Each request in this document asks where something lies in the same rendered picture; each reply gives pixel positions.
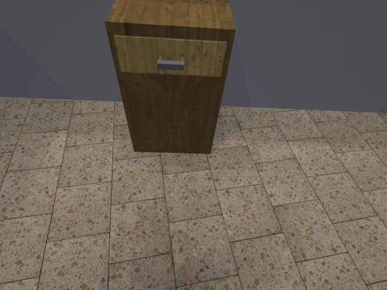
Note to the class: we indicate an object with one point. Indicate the handle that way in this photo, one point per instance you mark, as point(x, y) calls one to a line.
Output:
point(170, 64)

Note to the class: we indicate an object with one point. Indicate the drawer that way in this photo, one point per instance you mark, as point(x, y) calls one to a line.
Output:
point(140, 54)

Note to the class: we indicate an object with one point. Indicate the cabinet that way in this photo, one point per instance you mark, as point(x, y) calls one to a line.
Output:
point(171, 113)

